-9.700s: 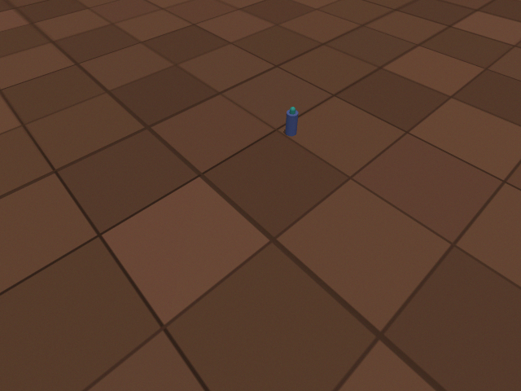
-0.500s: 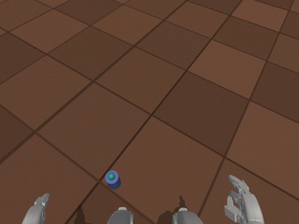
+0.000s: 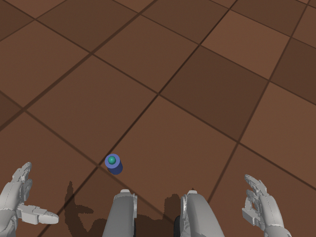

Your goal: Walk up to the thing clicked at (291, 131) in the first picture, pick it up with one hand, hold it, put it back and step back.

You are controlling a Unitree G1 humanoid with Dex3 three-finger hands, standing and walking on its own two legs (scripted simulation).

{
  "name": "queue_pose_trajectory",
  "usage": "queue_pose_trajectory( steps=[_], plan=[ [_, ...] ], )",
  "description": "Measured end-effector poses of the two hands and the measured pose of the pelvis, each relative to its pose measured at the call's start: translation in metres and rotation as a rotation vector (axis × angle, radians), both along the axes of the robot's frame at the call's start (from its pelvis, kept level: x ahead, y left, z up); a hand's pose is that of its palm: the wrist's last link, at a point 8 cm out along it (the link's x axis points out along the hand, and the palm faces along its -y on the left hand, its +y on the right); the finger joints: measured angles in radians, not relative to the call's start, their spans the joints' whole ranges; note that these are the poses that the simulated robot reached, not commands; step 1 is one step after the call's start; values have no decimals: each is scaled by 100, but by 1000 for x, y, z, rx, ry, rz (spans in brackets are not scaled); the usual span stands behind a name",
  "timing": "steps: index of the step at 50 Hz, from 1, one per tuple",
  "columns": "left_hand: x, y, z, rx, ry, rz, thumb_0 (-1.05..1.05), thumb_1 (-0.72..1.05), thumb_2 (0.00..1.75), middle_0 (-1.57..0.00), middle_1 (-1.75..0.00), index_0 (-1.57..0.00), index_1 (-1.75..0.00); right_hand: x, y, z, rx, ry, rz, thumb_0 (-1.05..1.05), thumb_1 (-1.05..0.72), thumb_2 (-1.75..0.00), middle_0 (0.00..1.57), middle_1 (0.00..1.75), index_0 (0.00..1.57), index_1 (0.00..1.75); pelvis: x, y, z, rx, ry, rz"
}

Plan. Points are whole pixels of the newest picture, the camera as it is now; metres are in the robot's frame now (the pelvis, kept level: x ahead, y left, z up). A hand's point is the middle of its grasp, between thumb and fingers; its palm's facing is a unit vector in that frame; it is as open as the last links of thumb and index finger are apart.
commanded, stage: go down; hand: left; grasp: from the side
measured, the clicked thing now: (113, 163) +0.41 +0.20 -0.52
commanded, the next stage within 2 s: approach in 1.56 s
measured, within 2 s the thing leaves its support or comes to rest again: neither
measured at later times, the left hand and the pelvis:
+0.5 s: hand (42, 170) +0.30 +0.36 -0.17, palm faces +0.11 -0.98 -0.17, open 17.1 cm; pelvis -0.04 +0.00 -0.13, yaw -2 degrees
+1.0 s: hand (45, 163) +0.33 +0.38 -0.21, palm faces +0.10 -0.99 -0.12, open 17.5 cm; pelvis -0.05 +0.00 -0.19, yaw -4 degrees
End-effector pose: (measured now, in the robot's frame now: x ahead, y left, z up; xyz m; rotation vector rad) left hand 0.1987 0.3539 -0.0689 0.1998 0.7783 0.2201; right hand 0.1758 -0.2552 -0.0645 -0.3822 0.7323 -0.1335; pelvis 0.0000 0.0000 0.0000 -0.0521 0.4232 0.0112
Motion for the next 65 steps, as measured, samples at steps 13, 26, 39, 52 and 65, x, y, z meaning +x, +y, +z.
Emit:
queue_pose_trajectory(
  steps=[13,26,39,52,65],
  plan=[
    [50,28,-53,-23,-223,-71,-1,-47,9,-6,-9,-6,-9,-38,-9,-109,3,182,-12,1,-90,-90,20,30,20,30,-23,-2,-80,-7,111,-19],
    [79,53,-87,-49,-383,-100,-1,-46,9,-5,-8,-5,-8,-65,-16,-162,-48,269,20,1,-90,-90,21,30,20,30,-40,-4,-130,-26,147,-27],
    [93,68,-110,-69,-463,-111,-1,-49,5,-6,-6,-5,-6,-80,-19,-189,-83,297,11,1,-91,-90,21,30,20,30,-47,3,-165,-44,150,-37],
    [108,72,-131,-86,-540,-128,-2,-53,5,-5,-4,-4,-5,-87,-20,-226,-91,327,50,1,-92,-90,21,30,20,30,-54,-1,-199,-46,141,-40],
    [113,79,-138,-92,-578,-124,-2,-54,6,-5,-5,-4,-6,-98,-26,-246,-102,350,52,1,-92,-91,21,30,20,30,-57,-1,-220,-47,130,-43]
  ],
)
